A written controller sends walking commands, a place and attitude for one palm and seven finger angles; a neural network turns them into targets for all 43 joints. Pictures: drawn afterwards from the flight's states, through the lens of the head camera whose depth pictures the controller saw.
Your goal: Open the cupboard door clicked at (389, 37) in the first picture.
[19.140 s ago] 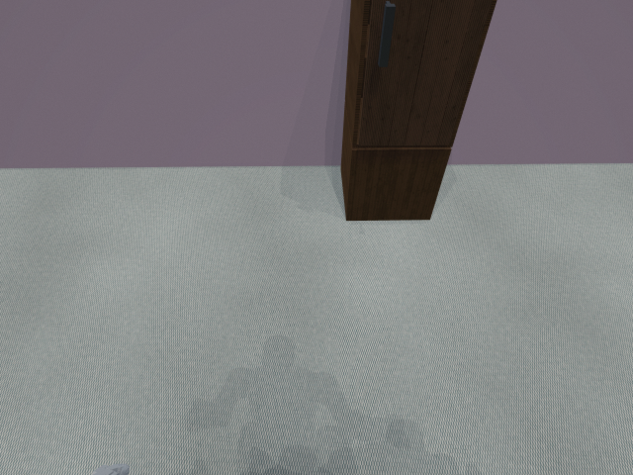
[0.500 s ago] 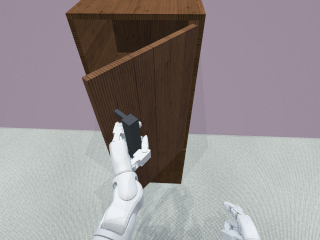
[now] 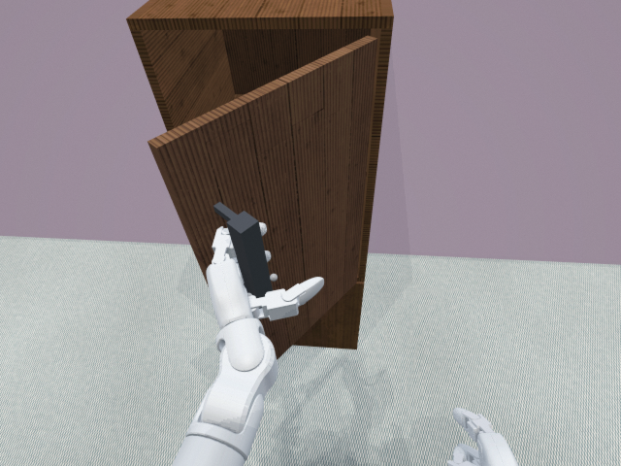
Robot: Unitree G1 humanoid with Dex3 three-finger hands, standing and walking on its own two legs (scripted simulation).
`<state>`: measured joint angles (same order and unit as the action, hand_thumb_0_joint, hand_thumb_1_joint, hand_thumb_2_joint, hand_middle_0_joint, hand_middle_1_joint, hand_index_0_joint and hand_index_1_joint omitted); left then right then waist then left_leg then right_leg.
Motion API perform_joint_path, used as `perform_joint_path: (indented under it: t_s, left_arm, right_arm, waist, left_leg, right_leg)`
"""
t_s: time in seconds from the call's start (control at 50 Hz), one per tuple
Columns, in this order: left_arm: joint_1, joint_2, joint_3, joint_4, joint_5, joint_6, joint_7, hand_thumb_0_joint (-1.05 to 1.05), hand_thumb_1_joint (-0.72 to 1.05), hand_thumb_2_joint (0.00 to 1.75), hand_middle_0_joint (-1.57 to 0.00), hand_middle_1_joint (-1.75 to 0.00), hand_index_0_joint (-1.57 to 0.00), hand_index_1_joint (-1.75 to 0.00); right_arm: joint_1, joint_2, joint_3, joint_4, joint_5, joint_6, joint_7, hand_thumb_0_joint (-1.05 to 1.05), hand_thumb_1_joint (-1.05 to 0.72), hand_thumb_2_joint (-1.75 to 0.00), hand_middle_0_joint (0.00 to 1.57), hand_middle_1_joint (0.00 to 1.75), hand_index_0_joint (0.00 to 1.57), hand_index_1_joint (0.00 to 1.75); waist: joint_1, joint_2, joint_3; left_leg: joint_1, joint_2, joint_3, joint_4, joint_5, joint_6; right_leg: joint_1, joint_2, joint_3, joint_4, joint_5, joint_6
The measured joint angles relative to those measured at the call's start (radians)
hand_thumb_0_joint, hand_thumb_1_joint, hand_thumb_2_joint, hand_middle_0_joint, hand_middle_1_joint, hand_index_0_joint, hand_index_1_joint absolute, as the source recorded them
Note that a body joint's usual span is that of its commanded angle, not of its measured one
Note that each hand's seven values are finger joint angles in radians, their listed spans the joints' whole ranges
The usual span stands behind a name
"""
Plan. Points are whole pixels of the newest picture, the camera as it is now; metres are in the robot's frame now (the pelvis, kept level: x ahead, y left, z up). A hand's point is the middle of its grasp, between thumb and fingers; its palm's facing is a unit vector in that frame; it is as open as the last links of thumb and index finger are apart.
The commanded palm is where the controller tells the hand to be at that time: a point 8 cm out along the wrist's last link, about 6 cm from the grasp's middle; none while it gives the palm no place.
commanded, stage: open thumb and fingers to let go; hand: left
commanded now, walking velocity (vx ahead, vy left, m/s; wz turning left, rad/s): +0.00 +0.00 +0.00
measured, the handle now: (243, 258) +0.36 +0.11 +0.09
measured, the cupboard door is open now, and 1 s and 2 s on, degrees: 52 56 54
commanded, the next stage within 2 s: slide the hand sideways off the handle in 0.36 s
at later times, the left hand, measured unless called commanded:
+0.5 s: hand (272, 283) +0.32 +0.06 +0.09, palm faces +0.27 -0.96 -0.02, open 14.8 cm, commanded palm +0.28 +0.11 +0.09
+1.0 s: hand (256, 320) +0.27 +0.08 +0.09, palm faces -0.15 -0.99 +0.01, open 16.2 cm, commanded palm +0.25 +0.15 +0.09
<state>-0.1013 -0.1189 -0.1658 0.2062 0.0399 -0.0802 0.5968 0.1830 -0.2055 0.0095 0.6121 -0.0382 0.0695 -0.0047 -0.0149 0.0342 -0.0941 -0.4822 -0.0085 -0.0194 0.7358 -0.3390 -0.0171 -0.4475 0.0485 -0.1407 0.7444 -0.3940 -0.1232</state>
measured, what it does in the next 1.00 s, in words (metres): stands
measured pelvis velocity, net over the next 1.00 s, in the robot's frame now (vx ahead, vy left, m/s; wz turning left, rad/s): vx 0.00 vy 0.04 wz -0.06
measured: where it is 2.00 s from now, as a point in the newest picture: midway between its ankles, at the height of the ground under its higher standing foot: outside the picture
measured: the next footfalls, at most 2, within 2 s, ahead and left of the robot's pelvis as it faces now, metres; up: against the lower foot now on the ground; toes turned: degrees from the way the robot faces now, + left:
none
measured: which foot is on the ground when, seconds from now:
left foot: down 0.00-1.00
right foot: down 0.00-1.00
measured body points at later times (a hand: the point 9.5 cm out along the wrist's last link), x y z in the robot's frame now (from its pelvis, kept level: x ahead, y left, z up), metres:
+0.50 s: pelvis +0.00 +0.02 +0.00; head +0.00 +0.01 +0.45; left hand +0.30 +0.11 +0.09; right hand +0.17 -0.19 -0.10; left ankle +0.02 +0.14 -0.71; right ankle +0.00 -0.03 -0.71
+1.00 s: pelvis +0.00 +0.04 +0.00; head +0.00 +0.03 +0.45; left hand +0.28 +0.13 +0.09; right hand +0.15 -0.18 -0.08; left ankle +0.02 +0.14 -0.71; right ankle +0.00 -0.03 -0.71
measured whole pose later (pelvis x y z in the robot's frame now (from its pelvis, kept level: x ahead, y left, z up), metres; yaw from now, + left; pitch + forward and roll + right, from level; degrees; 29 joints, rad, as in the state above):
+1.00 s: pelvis +0.00 +0.04 +0.00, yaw -3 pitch +3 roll +0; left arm 0.10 0.04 -0.24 0.05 -0.05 -0.17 0.13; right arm 0.24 -0.21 0.05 0.50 0.01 0.02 0.01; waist -0.02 0.02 -0.06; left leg -0.44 -0.01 0.05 0.75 -0.36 0.04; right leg -0.42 0.04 -0.07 0.75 -0.38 -0.07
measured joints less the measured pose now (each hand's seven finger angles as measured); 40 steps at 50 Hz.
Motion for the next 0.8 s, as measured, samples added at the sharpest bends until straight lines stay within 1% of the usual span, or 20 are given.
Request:
perform_joint_path:
  t_s: [0.08,0.18,0.32,0.4,0.48,0.5,0.52,0.56,0.6,0.62,0.64,0.66,0.7,0.74,0.8]
  left_arm:
    - [-0.008,-0.003,-0.003,0.011,0.002,-0.006,0.002,0.0,-0.3,0.38,-0.35,-1.19,-0.36,-1.19]
    - [-0.01,-0.003,-0.01,0.017,0.005,-0.008,-0.005,-0.01,-0.42,0.33,-0.33,-1.05,-0.34,-1.05]
    - [-0.005,-0.007,-0.03,0.015,0.011,-0.004,0.0,-0.01,-0.48,0.31,-0.31,-0.76,-0.31,-0.77]
    - [0.0,-0.004,-0.049,0.007,0.013,0.002,-0.005,-0.01,-0.49,0.3,-0.35,-0.67,-0.35,-0.67]
    - [-0.006,-0.004,-0.066,0.009,0.016,0.006,0.004,-0.02,-0.5,0.3,-0.39,-0.6,-0.38,-0.61]
    - [-0.001,0.002,-0.07,0.005,0.024,0.003,-0.013,-0.02,-0.5,0.3,-0.39,-0.59,-0.37,-0.6]
    - [0.008,0.017,-0.074,0.001,0.028,-0.014,-0.063,-0.02,-0.5,0.3,-0.39,-0.57,-0.35,-0.58]
    - [0.023,0.07,-0.085,-0.007,0.018,-0.06,-0.207,-0.02,-0.49,0.3,-0.35,-0.52,-0.3,-0.53]
    - [0.028,0.133,-0.1,-0.009,-0.018,-0.096,-0.359,-0.02,-0.49,0.3,-0.31,-0.47,-0.25,-0.48]
    - [0.027,0.156,-0.105,-0.006,-0.046,-0.106,-0.42,-0.02,-0.5,0.3,-0.29,-0.44,-0.23,-0.45]
    - [0.026,0.169,-0.107,-0.002,-0.076,-0.109,-0.463,-0.02,-0.5,0.3,-0.27,-0.42,-0.22,-0.43]
    - [0.025,0.173,-0.105,0.005,-0.105,-0.106,-0.489,-0.02,-0.5,0.3,-0.26,-0.4,-0.2,-0.41]
    - [0.025,0.161,-0.09,0.017,-0.146,-0.094,-0.499,-0.02,-0.5,0.3,-0.23,-0.37,-0.19,-0.38]
    - [0.033,0.143,-0.079,0.013,-0.152,-0.085,-0.484,-0.02,-0.5,0.3,-0.21,-0.35,-0.18,-0.35]
    - [0.074,0.12,-0.069,-0.022,-0.13,-0.095,-0.453,-0.02,-0.5,0.3,-0.18,-0.33,-0.18,-0.33]
  right_arm:
    - [-0.002,0.0,0.0,0.002,0.0,-0.002,-0.002,0.01,-0.91,-0.9,0.2,0.3,0.2,0.29]
    - [-0.001,0.006,0.001,-0.003,0.001,-0.002,-0.001,0.01,-0.91,-0.9,0.2,0.3,0.2,0.29]
    - [0.0,0.014,0.005,-0.015,-0.001,-0.006,0.006,0.01,-0.91,-0.9,0.2,0.3,0.2,0.3]
    - [0.0,0.016,0.007,-0.016,-0.002,-0.007,0.01,0.01,-0.91,-0.9,0.2,0.3,0.2,0.3]
    - [-0.006,0.018,0.008,-0.015,-0.003,-0.009,0.014,0.01,-0.91,-0.9,0.2,0.3,0.2,0.3]
    - [-0.006,0.018,0.009,-0.016,-0.002,-0.009,0.018,0.01,-0.91,-0.9,0.2,0.3,0.2,0.3]
    - [-0.003,0.018,0.011,-0.022,0.003,-0.009,0.021,0.01,-0.91,-0.9,0.2,0.3,0.2,0.3]
    - [0.01,0.014,0.015,-0.04,0.013,-0.012,0.018,0.01,-0.91,-0.9,0.2,0.3,0.2,0.3]
    - [0.023,0.006,0.021,-0.055,0.027,-0.018,0.01,0.01,-0.91,-0.9,0.2,0.3,0.2,0.3]
    - [0.028,0.002,0.024,-0.06,0.036,-0.022,0.005,0.01,-0.91,-0.9,0.2,0.3,0.2,0.3]
    - [0.032,-0.003,0.028,-0.062,0.043,-0.027,0.0,0.01,-0.91,-0.9,0.2,0.3,0.2,0.3]
    - [0.034,-0.006,0.031,-0.063,0.049,-0.032,-0.004,0.01,-0.91,-0.9,0.2,0.3,0.2,0.3]
    - [0.038,-0.01,0.038,-0.063,0.056,-0.042,-0.007,0.01,-0.91,-0.9,0.2,0.3,0.2,0.3]
    - [0.043,-0.008,0.041,-0.067,0.056,-0.051,-0.003,0.01,-0.91,-0.9,0.2,0.3,0.2,0.3]
    - [0.053,-0.002,0.041,-0.08,0.05,-0.061,0.011,0.02,-0.91,-0.9,0.2,0.3,0.2,0.3]
  waist:
    - [0.002,0.0,-0.001]
    - [0.003,-0.003,-0.002]
    - [0.001,-0.002,-0.005]
    - [0.003,-0.001,-0.006]
    - [0.003,0.001,-0.004]
    - [0.003,-0.002,-0.001]
    - [0.005,-0.006,0.003]
    - [0.01,-0.01,0.011]
    - [0.012,-0.005,0.019]
    - [0.011,0.001,0.022]
    - [0.01,0.006,0.025]
    - [0.008,0.01,0.026]
    - [0.005,0.012,0.029]
    - [0.002,0.008,0.029]
    - [-0.001,-0.002,0.023]
  left_leg:
    - [-0.004,-0.002,0.001,0.003,0.0,0.001]
    - [-0.003,-0.004,0.005,0.003,0.001,0.002]
    - [-0.005,-0.006,0.013,0.013,-0.006,0.011]
    - [-0.008,-0.007,0.016,0.023,-0.012,0.018]
    - [-0.013,-0.009,0.019,0.036,-0.018,0.025]
    - [-0.013,-0.012,0.021,0.037,-0.018,0.027]
    - [-0.013,-0.015,0.023,0.038,-0.017,0.029]
    - [-0.013,-0.019,0.025,0.04,-0.016,0.034]
    - [-0.008,-0.02,0.026,0.043,-0.016,0.037]
    - [-0.003,-0.019,0.027,0.044,-0.017,0.039]
    - [0.003,-0.017,0.028,0.043,-0.017,0.041]
    - [0.009,-0.017,0.031,0.04,-0.017,0.042]
    - [0.023,-0.016,0.039,0.03,-0.014,0.045]
    - [0.033,-0.015,0.048,0.018,-0.01,0.048]
    - [0.041,-0.013,0.063,0.007,-0.008,0.051]
  right_leg:
    - [-0.005,-0.002,0.001,0.004,-0.001,0.003]
    - [-0.005,-0.004,0.005,0.005,0.001,0.006]
    - [-0.006,-0.007,0.012,0.01,0.001,0.014]
    - [-0.007,-0.009,0.016,0.015,-0.001,0.02]
    - [-0.01,-0.011,0.018,0.023,-0.003,0.026]
    - [-0.012,-0.014,0.02,0.027,-0.004,0.027]
    - [-0.014,-0.017,0.021,0.032,-0.006,0.029]
    - [-0.015,-0.022,0.023,0.04,-0.007,0.032]
    - [-0.009,-0.023,0.024,0.04,-0.006,0.035]
    - [-0.003,-0.022,0.025,0.037,-0.004,0.037]
    - [0.004,-0.02,0.027,0.032,-0.001,0.039]
    - [0.01,-0.019,0.03,0.027,0.002,0.041]
    - [0.021,-0.018,0.038,0.017,0.008,0.045]
    - [0.026,-0.017,0.048,0.009,0.014,0.049]
    - [0.027,-0.015,0.063,0.004,0.018,0.051]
